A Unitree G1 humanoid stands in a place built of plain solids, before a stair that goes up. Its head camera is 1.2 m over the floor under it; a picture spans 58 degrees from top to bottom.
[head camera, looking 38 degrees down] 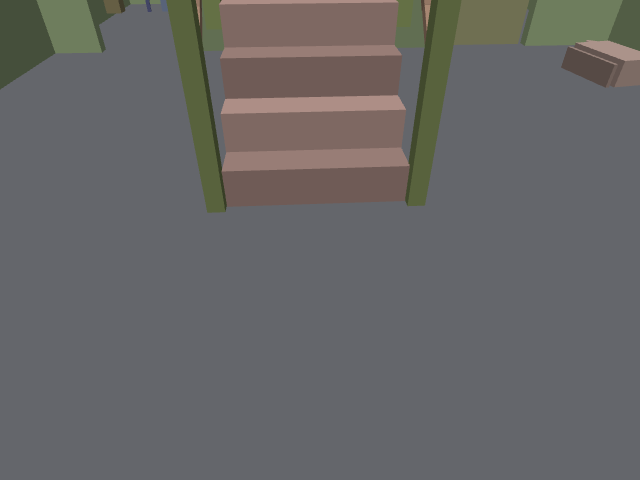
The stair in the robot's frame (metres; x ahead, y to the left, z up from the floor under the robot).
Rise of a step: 0.20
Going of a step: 0.20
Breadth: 0.90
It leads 3 degrees to the left of straight ahead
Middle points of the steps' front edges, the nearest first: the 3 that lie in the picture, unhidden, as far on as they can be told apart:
1.83 0.02 0.20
2.03 0.03 0.40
2.23 0.04 0.60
